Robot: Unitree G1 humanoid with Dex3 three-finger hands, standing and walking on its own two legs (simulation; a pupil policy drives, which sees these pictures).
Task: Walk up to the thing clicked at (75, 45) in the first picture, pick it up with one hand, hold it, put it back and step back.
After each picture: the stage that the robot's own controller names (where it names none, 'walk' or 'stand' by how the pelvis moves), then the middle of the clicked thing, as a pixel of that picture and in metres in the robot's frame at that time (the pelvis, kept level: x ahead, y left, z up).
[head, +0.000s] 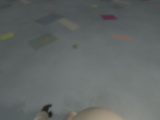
stand; (76, 46) +1.51 +0.37 -0.72
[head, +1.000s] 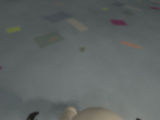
walk; (83, 49) +1.42 +0.14 -0.70
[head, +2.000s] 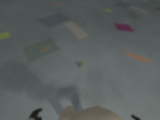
walk; (80, 64) +0.94 +0.12 -0.71
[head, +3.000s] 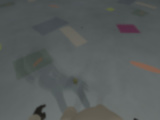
walk; (75, 81) +0.57 +0.19 -0.70
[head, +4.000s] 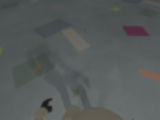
stand; (76, 93) +0.38 +0.18 -0.70
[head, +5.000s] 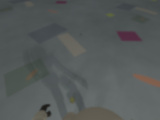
stand; (72, 100) +0.32 +0.19 -0.72
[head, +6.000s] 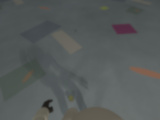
stand; (71, 98) +0.30 +0.22 -0.71
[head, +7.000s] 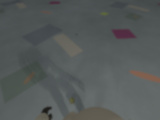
stand; (72, 101) +0.31 +0.20 -0.73
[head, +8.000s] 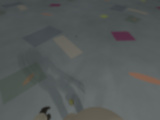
stand; (71, 102) +0.31 +0.20 -0.73
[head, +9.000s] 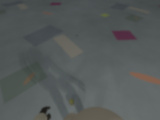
go down; (71, 102) +0.30 +0.20 -0.73
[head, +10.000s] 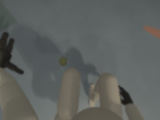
go down; (63, 62) +0.40 +0.22 -0.32
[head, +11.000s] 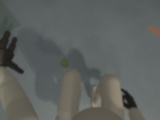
approach; (65, 63) +0.39 +0.22 -0.30
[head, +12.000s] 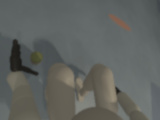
close in; (36, 59) +0.38 +0.26 -0.22
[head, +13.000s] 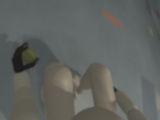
close; (29, 58) +0.38 +0.27 -0.22
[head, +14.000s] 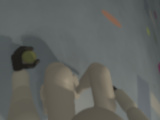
lift; (28, 58) +0.36 +0.27 -0.23
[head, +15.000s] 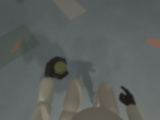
lift; (61, 70) +0.32 +0.20 -0.02
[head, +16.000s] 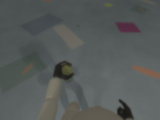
lift; (67, 73) +0.32 +0.17 +0.01
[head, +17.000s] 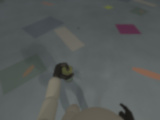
hold; (67, 74) +0.32 +0.17 +0.00
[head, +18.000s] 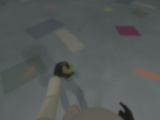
hold; (68, 73) +0.33 +0.17 +0.01
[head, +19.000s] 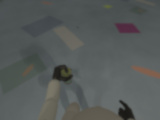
crouch; (67, 76) +0.31 +0.17 -0.01
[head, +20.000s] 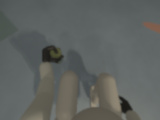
lower; (57, 56) +0.42 +0.23 -0.10
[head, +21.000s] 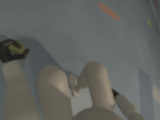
lower; (18, 51) +0.42 +0.29 -0.22
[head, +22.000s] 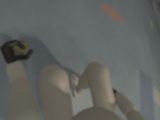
lower; (22, 51) +0.41 +0.29 -0.22
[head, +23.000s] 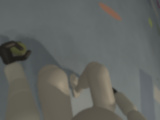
lower; (20, 52) +0.41 +0.29 -0.22
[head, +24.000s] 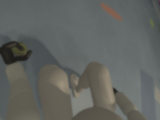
lower; (21, 52) +0.41 +0.29 -0.22
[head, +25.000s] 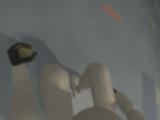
loosen; (26, 54) +0.40 +0.28 -0.23
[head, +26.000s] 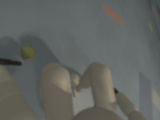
rise; (27, 54) +0.39 +0.27 -0.23
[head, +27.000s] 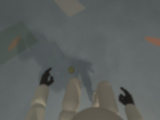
walk; (71, 70) +0.41 +0.19 -0.45
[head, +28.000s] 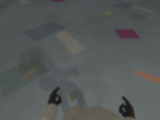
stand; (72, 98) +0.35 +0.17 -0.66
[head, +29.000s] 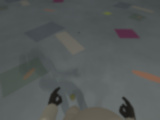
stand; (72, 97) +0.35 +0.18 -0.66
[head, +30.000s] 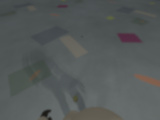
stand; (75, 99) +0.37 +0.17 -0.72
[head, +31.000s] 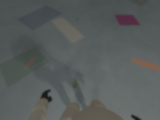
walk; (74, 85) +0.40 +0.14 -0.71
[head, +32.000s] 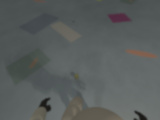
walk; (76, 77) +0.58 +0.20 -0.70
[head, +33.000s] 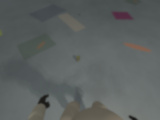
walk; (78, 59) +0.92 +0.20 -0.70
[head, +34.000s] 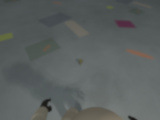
stand; (80, 62) +0.98 +0.17 -0.71
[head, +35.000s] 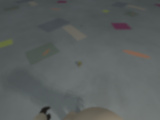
stand; (79, 64) +1.00 +0.19 -0.72
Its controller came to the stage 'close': yes
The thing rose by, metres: 0.72
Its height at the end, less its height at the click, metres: +0.00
